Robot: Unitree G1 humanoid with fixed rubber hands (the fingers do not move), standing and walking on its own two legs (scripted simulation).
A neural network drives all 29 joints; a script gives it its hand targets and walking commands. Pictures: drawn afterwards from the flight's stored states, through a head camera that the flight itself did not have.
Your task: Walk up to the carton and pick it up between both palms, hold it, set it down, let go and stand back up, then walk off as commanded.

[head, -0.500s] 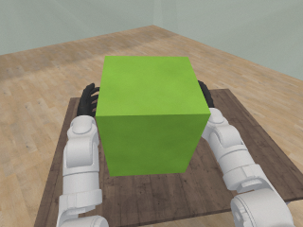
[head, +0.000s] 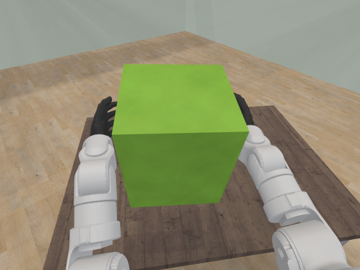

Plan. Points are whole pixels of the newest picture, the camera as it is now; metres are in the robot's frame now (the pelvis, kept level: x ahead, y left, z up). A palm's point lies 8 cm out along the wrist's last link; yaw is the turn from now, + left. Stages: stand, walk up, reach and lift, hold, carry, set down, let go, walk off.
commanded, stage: hold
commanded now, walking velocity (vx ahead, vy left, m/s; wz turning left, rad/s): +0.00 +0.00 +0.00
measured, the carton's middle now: (174, 138) +0.38 +0.00 +0.15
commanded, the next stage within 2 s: none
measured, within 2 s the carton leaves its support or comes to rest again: neither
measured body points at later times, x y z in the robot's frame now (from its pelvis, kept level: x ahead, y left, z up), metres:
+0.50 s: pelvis +0.00 +0.00 +0.00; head -0.03 +0.03 +0.45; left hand +0.38 +0.16 +0.18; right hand +0.39 -0.15 +0.17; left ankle +0.01 +0.14 -0.75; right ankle +0.00 -0.14 -0.75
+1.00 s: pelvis +0.00 +0.00 +0.00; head -0.03 +0.03 +0.45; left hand +0.37 +0.16 +0.18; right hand +0.38 -0.15 +0.18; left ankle +0.01 +0.14 -0.75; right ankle +0.00 -0.13 -0.75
